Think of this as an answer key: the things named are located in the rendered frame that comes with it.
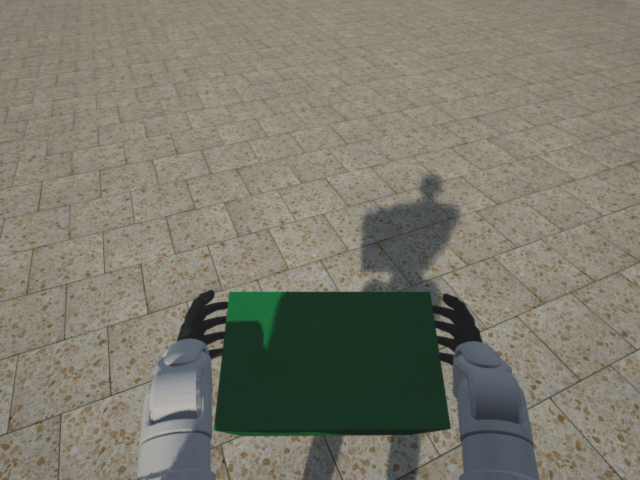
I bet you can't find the right robot hand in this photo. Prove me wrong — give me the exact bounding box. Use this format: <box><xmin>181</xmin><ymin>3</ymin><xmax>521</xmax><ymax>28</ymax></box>
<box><xmin>432</xmin><ymin>294</ymin><xmax>483</xmax><ymax>366</ymax></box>

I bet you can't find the right robot forearm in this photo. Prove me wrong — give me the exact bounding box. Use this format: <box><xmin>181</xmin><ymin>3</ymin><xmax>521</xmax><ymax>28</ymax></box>
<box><xmin>453</xmin><ymin>341</ymin><xmax>539</xmax><ymax>480</ymax></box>

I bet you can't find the left robot hand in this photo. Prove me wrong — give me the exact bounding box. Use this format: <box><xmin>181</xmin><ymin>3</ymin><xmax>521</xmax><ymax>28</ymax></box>
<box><xmin>177</xmin><ymin>290</ymin><xmax>228</xmax><ymax>359</ymax></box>

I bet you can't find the carton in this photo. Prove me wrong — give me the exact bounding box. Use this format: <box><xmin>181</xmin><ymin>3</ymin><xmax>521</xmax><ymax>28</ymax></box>
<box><xmin>214</xmin><ymin>292</ymin><xmax>451</xmax><ymax>436</ymax></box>

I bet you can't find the left robot forearm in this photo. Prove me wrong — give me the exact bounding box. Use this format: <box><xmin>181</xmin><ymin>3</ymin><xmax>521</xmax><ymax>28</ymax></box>
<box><xmin>136</xmin><ymin>339</ymin><xmax>216</xmax><ymax>480</ymax></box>

